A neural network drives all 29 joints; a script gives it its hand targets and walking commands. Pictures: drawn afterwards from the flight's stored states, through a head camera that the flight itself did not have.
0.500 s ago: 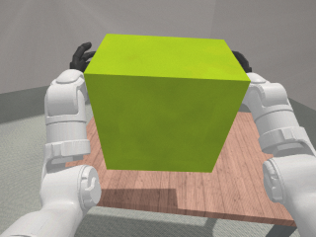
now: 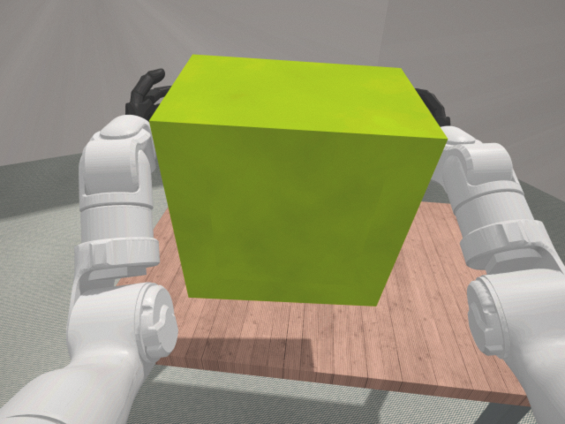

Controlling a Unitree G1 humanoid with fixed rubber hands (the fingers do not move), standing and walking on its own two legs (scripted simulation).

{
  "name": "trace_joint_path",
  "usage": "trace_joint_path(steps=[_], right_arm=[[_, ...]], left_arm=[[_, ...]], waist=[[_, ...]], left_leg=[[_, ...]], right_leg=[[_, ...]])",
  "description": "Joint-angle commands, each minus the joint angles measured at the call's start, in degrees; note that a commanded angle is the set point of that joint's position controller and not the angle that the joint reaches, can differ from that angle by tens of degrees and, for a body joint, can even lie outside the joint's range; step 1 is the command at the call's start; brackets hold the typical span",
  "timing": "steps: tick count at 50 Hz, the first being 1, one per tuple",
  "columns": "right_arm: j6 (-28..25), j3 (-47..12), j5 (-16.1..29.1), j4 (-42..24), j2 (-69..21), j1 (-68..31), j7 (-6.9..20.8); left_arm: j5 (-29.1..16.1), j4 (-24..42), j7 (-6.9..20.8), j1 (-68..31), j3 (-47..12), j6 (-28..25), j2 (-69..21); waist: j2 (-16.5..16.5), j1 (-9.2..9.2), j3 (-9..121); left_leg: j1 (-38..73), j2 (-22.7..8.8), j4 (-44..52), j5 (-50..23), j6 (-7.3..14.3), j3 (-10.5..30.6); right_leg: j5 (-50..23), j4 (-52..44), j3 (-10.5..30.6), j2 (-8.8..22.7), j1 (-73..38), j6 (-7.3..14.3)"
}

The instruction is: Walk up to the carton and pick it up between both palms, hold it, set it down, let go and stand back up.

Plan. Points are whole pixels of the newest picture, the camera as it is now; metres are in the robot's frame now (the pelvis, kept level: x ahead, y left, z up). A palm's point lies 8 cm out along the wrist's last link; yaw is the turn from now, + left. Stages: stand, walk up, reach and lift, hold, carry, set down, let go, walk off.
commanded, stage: hold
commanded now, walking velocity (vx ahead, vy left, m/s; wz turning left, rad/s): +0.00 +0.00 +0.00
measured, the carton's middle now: (290, 187) +0.37 +0.01 +0.21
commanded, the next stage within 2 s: none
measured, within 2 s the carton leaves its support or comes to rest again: neither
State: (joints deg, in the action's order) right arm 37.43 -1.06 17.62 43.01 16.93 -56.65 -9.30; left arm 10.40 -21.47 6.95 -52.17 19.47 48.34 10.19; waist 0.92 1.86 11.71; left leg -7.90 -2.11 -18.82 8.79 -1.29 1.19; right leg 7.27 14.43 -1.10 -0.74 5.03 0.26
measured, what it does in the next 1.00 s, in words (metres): stands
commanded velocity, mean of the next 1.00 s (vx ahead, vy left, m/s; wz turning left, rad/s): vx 0.00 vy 0.00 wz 0.00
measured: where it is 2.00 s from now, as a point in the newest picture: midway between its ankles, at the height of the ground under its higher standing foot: outside the picture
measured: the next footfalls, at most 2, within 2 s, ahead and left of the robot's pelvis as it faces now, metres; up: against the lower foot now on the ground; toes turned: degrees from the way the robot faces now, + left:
none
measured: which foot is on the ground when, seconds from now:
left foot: down 0.00-1.00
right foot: down 0.00-1.00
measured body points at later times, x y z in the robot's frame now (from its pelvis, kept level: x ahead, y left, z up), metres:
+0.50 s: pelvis +0.01 +0.00 +0.00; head -0.09 +0.01 +0.44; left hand +0.37 +0.19 +0.29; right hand +0.39 -0.18 +0.28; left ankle +0.02 +0.13 -0.75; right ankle +0.01 -0.12 -0.75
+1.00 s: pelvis +0.00 +0.00 +0.00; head -0.09 +0.02 +0.44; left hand +0.37 +0.20 +0.30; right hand +0.39 -0.18 +0.28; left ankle +0.02 +0.13 -0.75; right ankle +0.01 -0.12 -0.75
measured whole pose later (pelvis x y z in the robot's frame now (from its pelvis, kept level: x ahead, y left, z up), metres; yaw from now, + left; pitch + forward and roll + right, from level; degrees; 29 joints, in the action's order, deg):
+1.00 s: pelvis +0.00 +0.00 +0.00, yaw +0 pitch -3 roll -1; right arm 38.1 -2.0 18.7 41.6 17.1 -55.5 -9.7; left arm 10.7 -18.8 6.9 -50.0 19.8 49.1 9.3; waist 1.0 2.0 11.4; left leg -7.2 -2.2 -18.9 9.2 -1.4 1.2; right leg 7.5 14.4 -1.0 -0.9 4.2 0.3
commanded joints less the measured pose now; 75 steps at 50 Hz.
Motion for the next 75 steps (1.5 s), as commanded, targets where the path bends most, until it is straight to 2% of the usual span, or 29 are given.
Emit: trace_joint_path(steps=[1,2,3,5,6,9,16,18,19,20,21,22,26,30,33,39,41,43,44,46,51,56,57,59,61,62,65,68,75], right_arm=[[-4.2,-8.5,10.1,-22.1,-30.9,-45.4,9.9],[-4.1,-7.7,10.1,-21.4,-30.5,-45.1,10.0],[-4.5,-9.3,10.7,-23.1,-32.0,-45.5,10.1],[-4.7,-9.6,11.5,-23.7,-31.5,-45.3,10.3],[-4.7,-10.1,11.3,-24.6,-32.2,-45.8,10.2],[-4.4,-9.6,11.1,-23.8,-31.6,-44.4,9.9],[-4.5,-10.9,11.8,-27.5,-32.7,-44.2,9.4],[-4.1,-10.8,11.5,-26.7,-32.6,-43.8,9.2],[-4.0,-10.0,11.3,-25.4,-31.7,-43.4,9.2],[-3.7,-10.1,11.1,-24.2,-31.8,-43.0,9.3],[-3.6,-9.4,11.0,-24.1,-31.3,-42.3,9.2],[-4.0,-10.3,11.2,-25.9,-31.9,-43.8,9.2],[-4.0,-10.9,11.9,-27.0,-32.8,-43.8,9.0],[-3.9,-10.8,11.5,-26.1,-33.2,-45.2,9.3],[-4.0,-10.3,11.5,-27.1,-32.8,-45.2,9.0],[-3.4,-10.5,11.0,-24.5,-33.1,-43.5,9.0],[-3.7,-9.3,11.2,-25.7,-31.6,-44.7,9.1],[-3.9,-10.2,11.7,-27.0,-32.6,-44.7,9.1],[-3.7,-9.3,11.6,-25.5,-31.5,-44.9,9.2],[-3.5,-9.8,10.9,-23.5,-32.3,-45.0,9.6],[-3.8,-9.7,11.5,-24.4,-31.6,-44.5,9.6],[-3.6,-8.3,10.4,-22.7,-31.6,-44.2,10.0],[-3.9,-9.3,10.5,-23.6,-32.9,-45.5,10.1],[-4.2,-9.7,10.5,-23.6,-33.4,-46.5,10.0],[-4.4,-10.1,11.5,-24.7,-32.7,-46.3,10.1],[-4.7,-10.6,11.4,-26.1,-33.1,-47.6,10.1],[-4.7,-9.7,10.8,-24.6,-32.5,-45.0,9.9],[-4.3,-10.3,10.4,-23.9,-33.0,-44.0,9.3],[-3.9,-8.8,10.6,-24.0,-31.4,-44.8,9.0]], left_arm=[[-9.6,3.6,7.5,-30.3,-19.9,-1.7,-31.8],[-9.7,4.4,7.5,-31.3,-20.5,-1.8,-31.9],[-9.8,6.1,7.4,-31.2,-20.0,-2.1,-31.6],[-10.4,8.0,6.9,-31.5,-20.9,-1.9,-31.9],[-10.4,7.6,6.9,-30.8,-20.6,-1.7,-31.4],[-10.4,8.0,6.9,-30.6,-21.4,-1.5,-31.8],[-11.1,9.6,6.7,-29.1,-22.6,-1.8,-32.2],[-10.5,8.7,6.8,-28.6,-21.6,-1.4,-31.6],[-10.2,8.8,6.9,-29.1,-21.8,-1.3,-31.7],[-9.5,8.3,7.0,-29.1,-20.8,-1.1,-31.1],[-9.9,8.4,7.3,-29.2,-21.7,-0.9,-31.4],[-10.1,8.9,7.4,-29.1,-21.5,-0.9,-31.6],[-10.5,10.2,6.9,-29.5,-22.3,-1.4,-31.3],[-9.5,7.4,7.3,-29.2,-20.6,-0.8,-30.5],[-10.7,8.6,7.3,-30.4,-21.9,-1.3,-31.5],[-9.8,7.7,7.6,-29.9,-20.5,-1.2,-30.4],[-10.4,7.8,7.6,-30.1,-22.4,-0.9,-32.1],[-10.5,8.4,7.4,-29.6,-21.7,-1.2,-31.9],[-10.3,7.5,7.3,-29.9,-21.9,-1.2,-31.9],[-9.3,5.5,7.3,-30.1,-19.8,-1.2,-30.6],[-10.2,7.8,7.2,-30.0,-21.7,-1.2,-31.8],[-10.6,8.2,7.0,-32.6,-22.1,-1.5,-32.0],[-10.5,7.3,7.1,-32.3,-20.9,-1.6,-31.5],[-9.8,5.2,7.1,-31.9,-20.1,-1.6,-30.7],[-10.3,7.2,6.8,-31.3,-21.2,-1.7,-31.9],[-10.6,6.7,6.6,-31.1,-21.1,-1.8,-31.7],[-10.7,7.0,6.4,-30.3,-21.5,-1.8,-32.1],[-9.4,5.5,7.4,-29.1,-19.1,-1.7,-30.0],[-10.1,5.4,7.9,-30.6,-21.6,-1.4,-31.7]], waist=[[-2.8,0.4,12.0],[-3.3,1.27,11.8],[-2.2,0.11,14.4],[-3.1,0.13,15.9],[-2.0,-0.09,15.4],[-2.9,0.71,13.6],[-2.4,0.74,16.2],[-1.4,0.82,14.5],[-2.5,1.27,13.7],[-2.1,0.58,12.2],[-2.7,1.63,12.2],[-2.3,0.73,13.2],[-1.8,0.84,15.3],[-0.8,-0.42,12.9],[-1.8,0.7,14.6],[-0.6,0.52,13.2],[-3.8,1.38,14.2],[-2.9,0.46,14.9],[-2.9,1.06,14.2],[-1.0,-0.23,11.6],[-3.2,0.59,14.1],[-3.7,1.29,12.5],[-2.1,0.1,13.0],[-1.5,-0.48,12.9],[-2.9,-0.54,15.0],[-1.4,-0.88,16.1],[-1.5,0.63,15.5],[0.6,0.2,12.8],[-3.8,1.5,11.6]], left_leg=[[-2.1,3.6,2.8,-8.1,0.2,-0.8],[-2.0,3.4,3.1,-7.3,-0.1,-0.6],[-1.1,3.7,2.6,-8.8,0.2,-0.7],[0.5,3.6,1.9,-10.8,-0.2,-0.6],[-0.1,3.9,1.7,-11.0,0.2,-0.9],[-0.8,3.7,2.1,-10.0,-0.1,-0.7],[0.1,4.1,1.2,-11.9,0.1,-0.9],[-0.3,4.1,1.6,-11.0,0.4,-1.0],[-0.3,3.9,1.9,-10.7,-0.1,-0.9],[-0.6,3.9,2.2,-10.1,0.1,-1.1],[-0.6,3.8,2.3,-9.9,-0.2,-1.0],[-1.0,3.9,2.0,-10.2,0.0,-1.1],[0.0,4.2,1.3,-11.8,0.2,-1.0],[-1.2,4.0,2.5,-8.5,0.9,-1.1],[-0.4,4.0,2.0,-9.7,0.2,-1.2],[-1.3,4.2,2.3,-8.4,0.7,-1.2],[-0.9,3.9,2.1,-9.2,-0.1,-1.0],[-0.8,4.1,1.6,-10.8,0.0,-1.0],[-0.9,3.9,2.2,-9.4,0.0,-0.8],[-2.0,3.8,3.0,-7.4,0.9,-1.0],[0.0,3.6,2.0,-10.7,-0.1,-0.8],[-2.0,3.5,3.1,-6.8,-0.2,-0.7],[-2.6,3.8,3.0,-6.6,0.6,-1.0],[-2.3,3.9,2.9,-6.6,1.0,-0.9],[-1.4,3.5,2.6,-8.5,0.4,-0.7],[-1.5,3.8,2.3,-8.4,0.9,-1.1],[-0.6,3.8,2.2,-9.3,0.6,-0.8],[-1.0,4.4,2.3,-8.6,1.2,-1.3],[-1.9,3.9,2.6,-7.4,-0.1,-0.8]], right_leg=[[-7.9,0.0,3.0,-3.4,-10.7,1.1],[-7.2,0.1,2.9,-3.4,-10.3,1.2],[-8.4,0.3,2.8,-3.5,-11.3,0.8],[-9.3,0.5,2.7,-3.6,-11.2,0.8],[-10.2,0.3,2.7,-3.5,-11.5,0.4],[-9.6,0.5,2.7,-3.6,-10.9,0.7],[-12.5,0.9,2.8,-3.7,-11.9,0.4],[-12.3,0.5,2.9,-3.6,-11.8,0.1],[-11.6,0.5,2.8,-3.6,-11.3,0.4],[-10.6,0.3,2.8,-3.5,-11.0,0.4],[-10.6,0.4,2.9,-3.5,-11.2,0.6],[-10.7,0.4,3.0,-3.4,-11.6,0.5],[-13.4,0.8,2.9,-3.4,-12.1,0.0],[-9.3,0.1,2.8,-3.4,-11.1,0.3],[-10.5,0.2,2.9,-3.5,-11.1,0.3],[-10.1,0.2,3.1,-3.2,-11.6,0.2],[-9.8,0.3,3.2,-3.3,-11.0,0.9],[-11.8,0.6,3.2,-3.4,-12.4,0.5],[-10.2,0.5,3.0,-3.4,-11.4,0.7],[-7.8,0.0,3.1,-3.2,-10.4,0.5],[-10.0,0.4,2.9,-3.6,-11.2,0.9],[-6.2,0.3,2.9,-3.4,-9.7,1.0],[-6.5,0.2,3.1,-3.0,-10.2,0.7],[-7.1,0.1,3.2,-3.0,-10.4,0.6],[-7.5,0.6,2.9,-3.7,-11.1,1.0],[-7.7,0.3,3.0,-3.6,-11.0,0.6],[-9.3,0.3,3.1,-3.5,-11.0,0.5],[-11.1,0.1,3.2,-3.0,-11.6,-0.2],[-8.2,-0.1,3.1,-3.1,-10.4,1.0]])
